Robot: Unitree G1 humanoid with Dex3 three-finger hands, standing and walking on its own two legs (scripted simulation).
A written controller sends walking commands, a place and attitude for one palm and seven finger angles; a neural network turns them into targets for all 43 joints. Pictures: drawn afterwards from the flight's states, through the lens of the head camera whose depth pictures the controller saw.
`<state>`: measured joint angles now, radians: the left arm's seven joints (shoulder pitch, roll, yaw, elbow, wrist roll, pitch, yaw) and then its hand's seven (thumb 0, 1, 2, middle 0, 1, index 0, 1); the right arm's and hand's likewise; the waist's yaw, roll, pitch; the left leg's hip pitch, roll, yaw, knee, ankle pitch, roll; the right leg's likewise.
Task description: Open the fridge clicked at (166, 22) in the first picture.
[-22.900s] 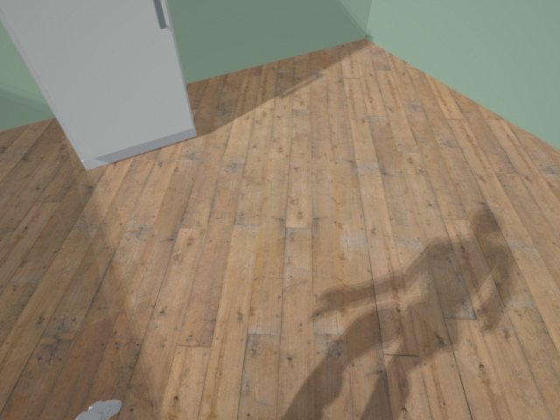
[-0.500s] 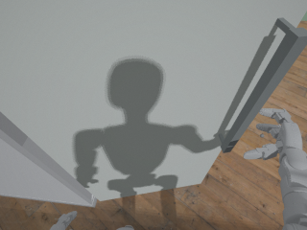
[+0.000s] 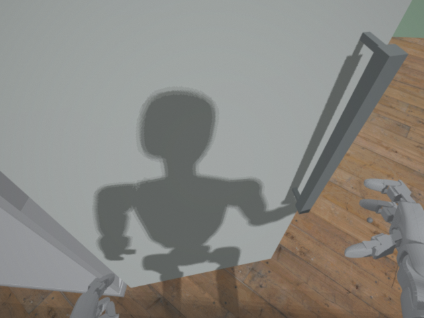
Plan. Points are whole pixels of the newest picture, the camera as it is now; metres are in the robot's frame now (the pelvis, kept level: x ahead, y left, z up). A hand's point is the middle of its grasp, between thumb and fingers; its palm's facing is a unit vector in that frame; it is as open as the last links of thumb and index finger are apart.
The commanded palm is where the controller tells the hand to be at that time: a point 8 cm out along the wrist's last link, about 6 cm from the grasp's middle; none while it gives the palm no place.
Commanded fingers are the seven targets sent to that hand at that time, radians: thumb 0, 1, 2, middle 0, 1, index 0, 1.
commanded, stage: slip the hand off the handle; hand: right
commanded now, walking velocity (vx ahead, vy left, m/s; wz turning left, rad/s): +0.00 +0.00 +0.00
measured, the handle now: (326, 147) +0.41 -0.18 +0.12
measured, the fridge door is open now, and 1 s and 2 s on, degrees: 74 74 74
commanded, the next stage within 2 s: draw the hand back to the body in 0.28 s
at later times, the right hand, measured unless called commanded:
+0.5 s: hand (389, 252) +0.24 -0.27 +0.05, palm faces +0.14 +0.98 -0.13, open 14.7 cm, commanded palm +0.22 -0.31 +0.07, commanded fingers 0.00 0.55 -0.20 0.25 1.15 0.25 1.15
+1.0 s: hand out of the picture +0.20 -0.29 +0.10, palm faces +0.19 +0.95 -0.23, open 14.3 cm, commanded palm +0.16 -0.32 +0.13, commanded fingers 0.00 0.15 -0.39 0.24 0.92 0.24 0.92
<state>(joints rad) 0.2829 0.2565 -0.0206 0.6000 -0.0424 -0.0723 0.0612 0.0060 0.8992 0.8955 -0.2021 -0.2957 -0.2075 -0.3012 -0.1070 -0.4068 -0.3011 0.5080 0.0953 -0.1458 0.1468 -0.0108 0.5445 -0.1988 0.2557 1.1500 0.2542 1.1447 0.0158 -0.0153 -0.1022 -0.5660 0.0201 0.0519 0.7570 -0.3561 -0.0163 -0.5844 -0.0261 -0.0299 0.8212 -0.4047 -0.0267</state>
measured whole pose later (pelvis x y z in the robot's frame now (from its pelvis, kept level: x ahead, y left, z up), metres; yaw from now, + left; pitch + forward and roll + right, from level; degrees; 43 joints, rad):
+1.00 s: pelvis -0.02 +0.00 +0.00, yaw -1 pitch +3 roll +3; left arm 0.26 0.26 -0.05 0.60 -0.04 -0.29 0.11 0.01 0.90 0.90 -0.20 -0.30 -0.21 -0.30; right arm 0.25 -0.42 -0.36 -0.03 0.22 -0.09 0.25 -0.01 0.44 -0.25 0.25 1.09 0.25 1.08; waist -0.05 -0.02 -0.08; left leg -0.43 0.02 0.07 0.72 -0.33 -0.02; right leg -0.47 -0.02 -0.01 0.81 -0.39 -0.03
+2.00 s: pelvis +0.01 +0.02 +0.03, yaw -1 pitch -4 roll +1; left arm 0.21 0.22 -0.02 0.67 -0.01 -0.18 0.09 0.01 0.90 0.90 -0.20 -0.30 -0.21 -0.30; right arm 0.45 -0.37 -0.35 -0.35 0.06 -0.09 -0.11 0.02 -0.88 -0.89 0.21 0.31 0.21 0.30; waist -0.09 -0.05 -0.01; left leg -0.13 0.00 0.07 0.46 -0.26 0.01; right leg -0.14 -0.03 -0.02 0.49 -0.29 0.00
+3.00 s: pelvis -0.10 -0.02 +0.02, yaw -1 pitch -1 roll +4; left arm 0.25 0.20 0.00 0.60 -0.01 -0.16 0.07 0.01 0.90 0.90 -0.20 -0.30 -0.21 -0.30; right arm 0.48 -0.44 -0.50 -0.52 0.02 -0.28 -0.16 0.02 -0.88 -0.90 0.22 0.30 0.21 0.30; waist -0.02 0.01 0.04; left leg -0.29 -0.02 0.02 0.72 -0.40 -0.02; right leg -0.46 -0.03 -0.02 0.65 -0.19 -0.06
